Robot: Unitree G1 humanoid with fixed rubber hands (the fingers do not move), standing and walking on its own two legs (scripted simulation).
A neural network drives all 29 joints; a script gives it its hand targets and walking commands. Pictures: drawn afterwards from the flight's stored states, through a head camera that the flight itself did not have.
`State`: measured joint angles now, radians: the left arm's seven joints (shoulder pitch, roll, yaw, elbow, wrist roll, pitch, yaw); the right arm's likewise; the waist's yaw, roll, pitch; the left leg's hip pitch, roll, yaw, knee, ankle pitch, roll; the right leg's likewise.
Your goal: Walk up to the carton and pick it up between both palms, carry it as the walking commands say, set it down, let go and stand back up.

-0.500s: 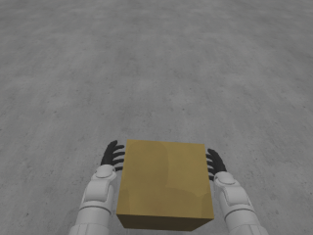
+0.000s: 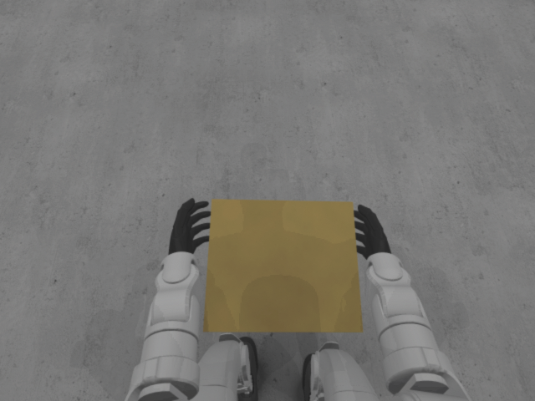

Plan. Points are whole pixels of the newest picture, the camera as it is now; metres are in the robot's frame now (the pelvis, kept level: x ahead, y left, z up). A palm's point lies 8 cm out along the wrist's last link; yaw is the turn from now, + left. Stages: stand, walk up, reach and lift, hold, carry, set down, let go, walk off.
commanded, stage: set down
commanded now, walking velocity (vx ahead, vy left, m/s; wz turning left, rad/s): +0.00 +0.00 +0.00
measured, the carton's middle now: (277, 270) +0.32 +0.01 -0.15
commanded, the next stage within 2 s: none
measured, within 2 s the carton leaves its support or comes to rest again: neither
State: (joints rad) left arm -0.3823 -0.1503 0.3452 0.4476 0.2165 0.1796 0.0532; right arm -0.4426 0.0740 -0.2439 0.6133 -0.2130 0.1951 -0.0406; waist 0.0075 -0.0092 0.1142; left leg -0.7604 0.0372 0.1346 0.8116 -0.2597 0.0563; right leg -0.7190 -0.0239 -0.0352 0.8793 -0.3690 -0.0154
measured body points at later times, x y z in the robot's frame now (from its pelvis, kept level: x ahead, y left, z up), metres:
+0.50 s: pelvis -0.04 +0.00 -0.09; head +0.16 +0.02 +0.32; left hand +0.38 +0.16 -0.14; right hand +0.38 -0.15 -0.16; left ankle +0.08 +0.10 -0.69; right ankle +0.03 -0.11 -0.69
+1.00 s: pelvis -0.03 +0.00 -0.16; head +0.20 +0.01 +0.23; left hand +0.40 +0.16 -0.23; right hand +0.41 -0.15 -0.24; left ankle +0.08 +0.10 -0.69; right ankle +0.03 -0.11 -0.69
